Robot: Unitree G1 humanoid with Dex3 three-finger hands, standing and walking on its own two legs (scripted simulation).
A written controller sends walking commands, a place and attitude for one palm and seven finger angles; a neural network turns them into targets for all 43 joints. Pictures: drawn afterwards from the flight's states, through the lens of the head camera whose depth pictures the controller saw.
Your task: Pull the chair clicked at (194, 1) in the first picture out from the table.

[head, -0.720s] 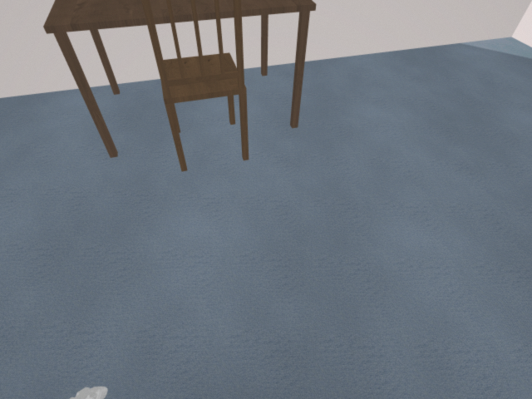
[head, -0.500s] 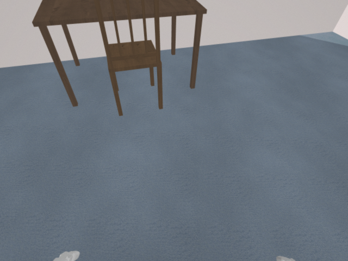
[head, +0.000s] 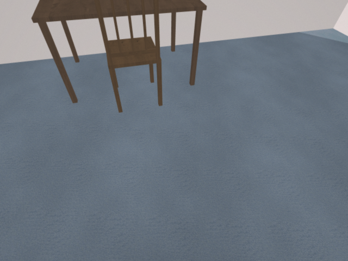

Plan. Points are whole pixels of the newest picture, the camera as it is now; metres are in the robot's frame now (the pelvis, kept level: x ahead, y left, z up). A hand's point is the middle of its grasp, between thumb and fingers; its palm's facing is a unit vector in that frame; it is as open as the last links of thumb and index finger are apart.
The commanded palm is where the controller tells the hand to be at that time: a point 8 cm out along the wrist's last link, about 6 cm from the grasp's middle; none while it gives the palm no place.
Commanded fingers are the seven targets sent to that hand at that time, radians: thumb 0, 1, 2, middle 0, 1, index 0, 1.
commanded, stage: stand and wait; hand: left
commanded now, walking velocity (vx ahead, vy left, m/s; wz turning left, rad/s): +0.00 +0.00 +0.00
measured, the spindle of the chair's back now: (130, 24) +1.43 +0.36 -0.06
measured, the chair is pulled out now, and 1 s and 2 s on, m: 0.00 0.00 0.00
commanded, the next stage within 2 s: look at it before walking up in 0.18 s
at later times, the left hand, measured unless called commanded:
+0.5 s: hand out of the picture +0.06 +0.24 -0.16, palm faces -0.03 -0.95 -0.32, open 7.4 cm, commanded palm none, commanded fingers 0.00 0.90 0.90 -0.20 -0.30 -0.20 -0.30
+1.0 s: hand out of the picture +0.07 +0.25 -0.16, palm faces -0.02 -0.95 -0.32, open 7.4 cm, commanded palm none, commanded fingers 0.00 0.90 0.90 -0.20 -0.30 -0.20 -0.30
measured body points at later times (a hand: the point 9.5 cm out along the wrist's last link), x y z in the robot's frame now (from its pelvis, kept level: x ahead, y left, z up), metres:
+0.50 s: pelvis -0.01 +0.00 +0.00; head +0.00 +0.00 +0.45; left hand +0.07 +0.29 -0.13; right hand +0.07 -0.29 -0.13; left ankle +0.00 +0.13 -0.74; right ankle +0.00 -0.12 -0.74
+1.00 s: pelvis +0.00 +0.00 +0.00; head +0.00 +0.01 +0.45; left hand +0.07 +0.29 -0.14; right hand +0.08 -0.29 -0.13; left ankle +0.00 +0.13 -0.74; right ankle +0.00 -0.12 -0.74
